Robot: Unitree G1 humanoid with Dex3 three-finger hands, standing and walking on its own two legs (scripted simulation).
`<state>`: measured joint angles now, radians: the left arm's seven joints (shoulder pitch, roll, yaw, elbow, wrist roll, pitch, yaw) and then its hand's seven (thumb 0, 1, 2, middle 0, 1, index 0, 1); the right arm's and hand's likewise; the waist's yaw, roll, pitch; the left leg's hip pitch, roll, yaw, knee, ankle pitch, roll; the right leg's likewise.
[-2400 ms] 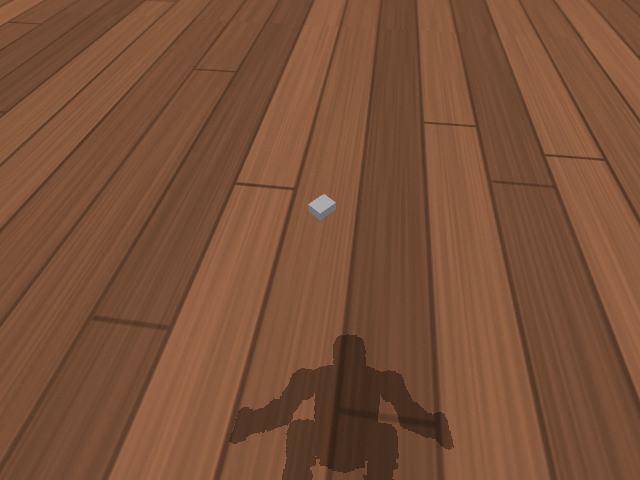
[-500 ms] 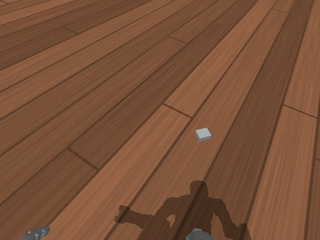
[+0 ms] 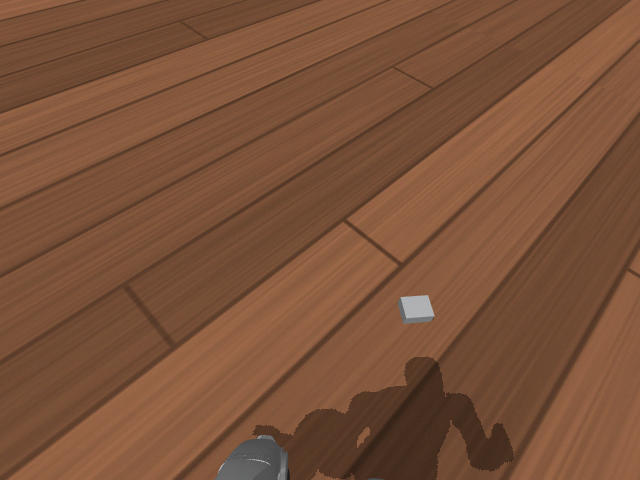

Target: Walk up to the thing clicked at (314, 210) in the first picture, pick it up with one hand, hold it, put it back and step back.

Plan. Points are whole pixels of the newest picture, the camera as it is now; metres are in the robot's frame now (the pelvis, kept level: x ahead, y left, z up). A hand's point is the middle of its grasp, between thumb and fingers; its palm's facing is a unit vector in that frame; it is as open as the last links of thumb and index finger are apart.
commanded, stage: walk up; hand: left
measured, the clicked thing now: (415, 309) +0.72 -0.30 -0.72
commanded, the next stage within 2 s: none
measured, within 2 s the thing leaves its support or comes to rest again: neither
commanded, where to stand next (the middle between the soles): +0.40 -0.64 m, yaw +11 degrees
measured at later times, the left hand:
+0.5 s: hand (284, 450) +0.16 +0.07 -0.11, palm faces +0.06 -0.92 -0.38, open 7.3 cm
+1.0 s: hand (394, 419) +0.22 -0.09 -0.15, palm faces +0.04 -0.95 -0.32, open 7.3 cm
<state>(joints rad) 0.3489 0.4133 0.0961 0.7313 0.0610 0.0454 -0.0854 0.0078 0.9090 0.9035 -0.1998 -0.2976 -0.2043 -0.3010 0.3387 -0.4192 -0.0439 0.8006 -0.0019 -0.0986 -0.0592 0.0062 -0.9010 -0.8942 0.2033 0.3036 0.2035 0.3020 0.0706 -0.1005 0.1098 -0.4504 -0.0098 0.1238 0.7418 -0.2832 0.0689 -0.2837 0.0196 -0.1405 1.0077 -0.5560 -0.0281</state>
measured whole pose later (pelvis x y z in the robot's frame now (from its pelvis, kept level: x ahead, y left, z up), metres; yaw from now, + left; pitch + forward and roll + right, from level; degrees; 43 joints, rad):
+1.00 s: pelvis +0.19 -0.39 +0.01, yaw +6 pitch -2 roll +0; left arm 0.30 0.51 0.13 0.76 0.06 0.11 -0.11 0.00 0.91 0.90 -0.20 -0.30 -0.21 -0.30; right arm 0.38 -0.46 -0.06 0.89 -0.03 -0.10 -0.07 0.01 -0.90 -0.89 0.21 0.30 0.21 0.30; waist 0.00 -0.15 0.07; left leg -0.41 0.13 0.00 0.70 -0.28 -0.01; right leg -0.53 -0.12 0.12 1.04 -0.39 0.02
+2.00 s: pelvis +0.30 -0.76 +0.00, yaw +9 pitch -2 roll +0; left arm 0.28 0.37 0.04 0.91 0.02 -0.05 0.02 0.00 0.90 0.90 -0.21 -0.30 -0.21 -0.30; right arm 0.22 -0.47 -0.08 0.90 -0.03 0.04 0.00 0.01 -0.91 -0.89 0.20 0.30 0.20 0.30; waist 0.01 0.09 0.10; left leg -0.56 0.03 -0.05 1.16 -0.44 0.02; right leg -0.38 -0.02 0.05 0.80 -0.39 0.03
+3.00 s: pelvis +0.30 -0.69 +0.03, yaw +12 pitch -2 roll +0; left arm 0.06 0.38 0.00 1.07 0.00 -0.02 -0.01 0.01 0.91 0.90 -0.20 -0.30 -0.21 -0.30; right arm 0.09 -0.36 0.01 1.08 0.01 -0.02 0.00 0.01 -0.90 -0.89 0.20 0.30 0.20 0.30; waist 0.01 0.00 0.09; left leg -0.23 0.00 -0.03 0.53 -0.26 -0.01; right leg -0.23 -0.02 -0.05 0.51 -0.24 0.00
